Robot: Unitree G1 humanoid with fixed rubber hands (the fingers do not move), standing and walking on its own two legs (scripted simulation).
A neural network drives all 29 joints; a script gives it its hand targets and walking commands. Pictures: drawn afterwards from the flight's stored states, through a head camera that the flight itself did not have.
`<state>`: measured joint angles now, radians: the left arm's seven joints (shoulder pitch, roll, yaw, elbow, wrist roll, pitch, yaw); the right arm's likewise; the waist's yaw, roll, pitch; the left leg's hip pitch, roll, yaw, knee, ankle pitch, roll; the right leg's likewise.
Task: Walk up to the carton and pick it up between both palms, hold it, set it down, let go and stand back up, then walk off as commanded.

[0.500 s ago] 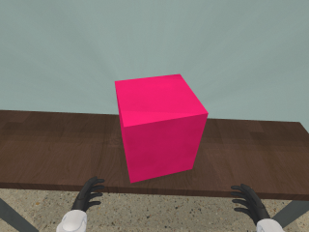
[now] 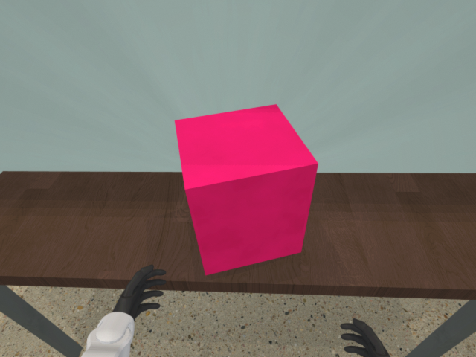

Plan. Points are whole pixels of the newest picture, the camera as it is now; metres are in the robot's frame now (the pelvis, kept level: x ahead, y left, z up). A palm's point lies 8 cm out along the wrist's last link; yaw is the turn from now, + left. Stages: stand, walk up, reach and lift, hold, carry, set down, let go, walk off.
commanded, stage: let go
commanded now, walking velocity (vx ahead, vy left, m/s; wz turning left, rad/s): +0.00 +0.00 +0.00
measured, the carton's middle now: (241, 189) +0.44 +0.02 +0.06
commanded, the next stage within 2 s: stand in 0.50 s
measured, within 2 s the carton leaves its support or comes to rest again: neither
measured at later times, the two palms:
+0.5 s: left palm (130, 313) +0.22 +0.20 -0.01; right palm (387, 344) +0.19 -0.23 -0.07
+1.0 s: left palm (125, 318) +0.21 +0.21 -0.02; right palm (439, 350) +0.19 -0.32 -0.08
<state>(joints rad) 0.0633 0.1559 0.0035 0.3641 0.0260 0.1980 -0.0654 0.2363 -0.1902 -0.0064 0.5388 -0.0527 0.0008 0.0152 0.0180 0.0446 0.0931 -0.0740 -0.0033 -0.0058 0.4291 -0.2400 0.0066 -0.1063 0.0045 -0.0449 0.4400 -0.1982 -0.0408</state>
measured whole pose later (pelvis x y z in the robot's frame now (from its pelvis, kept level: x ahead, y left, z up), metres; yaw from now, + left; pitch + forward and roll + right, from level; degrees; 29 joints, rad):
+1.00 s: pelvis +0.04 -0.03 -0.01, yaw +6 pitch +1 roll +0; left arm 0.25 0.39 -0.11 0.28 0.04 -0.17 -0.07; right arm 0.28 -0.38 -0.06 0.65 -0.04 -0.02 0.06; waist 0.00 -0.03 -0.02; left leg -0.28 0.02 -0.02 0.58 -0.31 -0.02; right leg -0.28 0.01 -0.16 0.58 -0.32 -0.07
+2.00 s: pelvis +0.05 -0.01 +0.00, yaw +6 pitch -1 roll -1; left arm 0.14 0.41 0.02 0.87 0.01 -0.03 -0.01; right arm 0.15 -0.38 0.00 0.83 -0.01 -0.01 0.00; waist 0.02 -0.03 0.06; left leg -0.20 0.02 -0.01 0.51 -0.30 -0.01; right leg -0.17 0.01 -0.15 0.46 -0.28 -0.05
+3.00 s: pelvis -0.08 -0.02 -0.01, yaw +3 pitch +0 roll +1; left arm 0.21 0.48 0.06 0.74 0.01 0.02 0.06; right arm 0.06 -0.47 -0.07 0.71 -0.01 0.11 0.01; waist 0.01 -0.02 0.20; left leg -0.39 -0.11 -0.13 1.12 -0.53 -0.02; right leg -0.33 0.01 0.20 0.62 -0.28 0.00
